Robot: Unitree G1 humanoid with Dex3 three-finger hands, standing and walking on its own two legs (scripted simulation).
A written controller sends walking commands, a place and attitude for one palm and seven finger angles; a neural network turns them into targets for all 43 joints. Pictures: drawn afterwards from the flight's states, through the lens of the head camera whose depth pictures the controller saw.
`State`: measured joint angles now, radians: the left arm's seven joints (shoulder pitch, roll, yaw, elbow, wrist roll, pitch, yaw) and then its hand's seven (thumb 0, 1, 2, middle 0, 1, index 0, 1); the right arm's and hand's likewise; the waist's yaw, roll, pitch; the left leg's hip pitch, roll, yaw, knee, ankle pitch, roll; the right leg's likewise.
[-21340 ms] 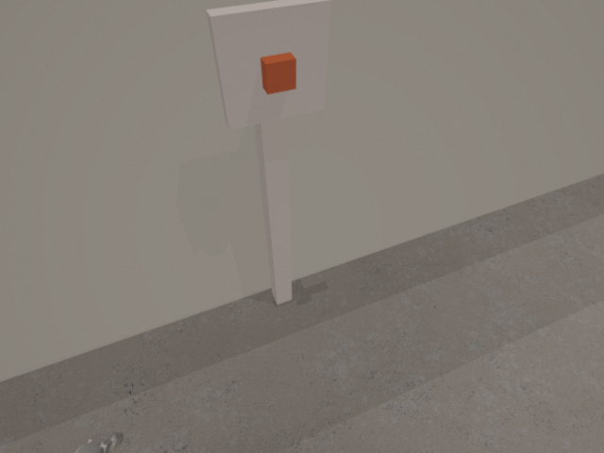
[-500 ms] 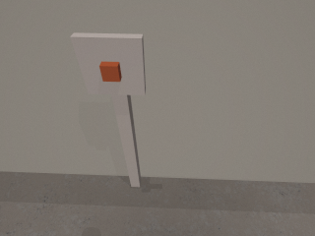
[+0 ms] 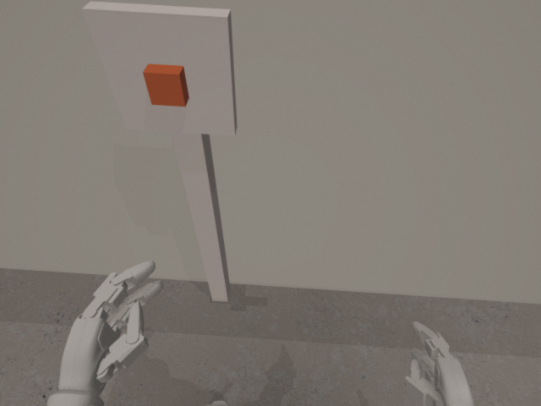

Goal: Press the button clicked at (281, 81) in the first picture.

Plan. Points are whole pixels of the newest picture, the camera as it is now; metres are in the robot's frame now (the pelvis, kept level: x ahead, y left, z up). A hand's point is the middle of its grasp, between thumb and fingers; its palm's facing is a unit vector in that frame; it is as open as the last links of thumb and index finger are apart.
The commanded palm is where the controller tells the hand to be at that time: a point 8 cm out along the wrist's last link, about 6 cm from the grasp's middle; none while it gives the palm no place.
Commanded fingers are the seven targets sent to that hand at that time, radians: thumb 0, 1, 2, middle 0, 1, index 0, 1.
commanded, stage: raise the hand and make a fist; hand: left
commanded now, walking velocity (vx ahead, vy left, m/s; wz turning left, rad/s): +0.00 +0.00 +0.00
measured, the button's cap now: (167, 84) +0.55 +0.20 +0.19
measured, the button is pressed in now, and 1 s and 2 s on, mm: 0 0 0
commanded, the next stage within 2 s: aim a knuckle at the button in 1.70 s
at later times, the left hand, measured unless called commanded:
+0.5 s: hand (119, 339) +0.19 +0.19 +0.08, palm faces +0.00 -1.00 -0.04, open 3.2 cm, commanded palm +0.15 +0.25 +0.09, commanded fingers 0.00 0.90 0.90 -1.30 -1.50 -1.30 -1.50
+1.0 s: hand (76, 300) +0.21 +0.22 +0.14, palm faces +0.01 -1.00 -0.07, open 3.1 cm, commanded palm +0.18 +0.27 +0.16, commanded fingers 0.00 0.90 0.90 -1.30 -1.50 -1.30 -1.50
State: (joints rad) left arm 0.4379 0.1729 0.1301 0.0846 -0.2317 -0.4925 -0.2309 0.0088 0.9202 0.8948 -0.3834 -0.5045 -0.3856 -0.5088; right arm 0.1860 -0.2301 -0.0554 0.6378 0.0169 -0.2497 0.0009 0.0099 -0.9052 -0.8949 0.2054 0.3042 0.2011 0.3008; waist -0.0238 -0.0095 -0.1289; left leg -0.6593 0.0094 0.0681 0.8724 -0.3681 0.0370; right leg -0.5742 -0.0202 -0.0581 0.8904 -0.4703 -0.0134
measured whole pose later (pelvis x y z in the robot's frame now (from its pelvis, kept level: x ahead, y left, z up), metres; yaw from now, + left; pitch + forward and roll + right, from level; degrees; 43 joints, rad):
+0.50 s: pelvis +0.01 -0.02 +0.00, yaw +1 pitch +8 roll -1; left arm 0.50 0.26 0.25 -0.11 -0.36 -0.27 -0.37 0.02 0.90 0.90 -1.06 -1.24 -1.06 -1.24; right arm 0.28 -0.20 0.01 0.57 0.05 -0.19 -0.07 0.01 -0.90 -0.89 0.21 0.30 0.20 0.30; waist 0.00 0.04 -0.12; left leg -0.65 0.04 0.01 0.89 -0.39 0.00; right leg -0.53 0.02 -0.11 0.86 -0.48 -0.04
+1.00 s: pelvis +0.01 +0.01 +0.02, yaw +2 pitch +1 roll -2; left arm 0.37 0.30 0.22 -0.23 -0.32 -0.09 -0.29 0.02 0.90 0.90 -1.30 -1.49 -1.30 -1.50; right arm 0.23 -0.23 0.06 0.56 0.06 -0.27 -0.07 0.01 -0.90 -0.90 0.21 0.30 0.20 0.30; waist 0.04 0.04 -0.07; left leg -0.43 0.00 0.03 0.72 -0.32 0.05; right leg -0.30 -0.01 -0.09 0.66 -0.38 0.00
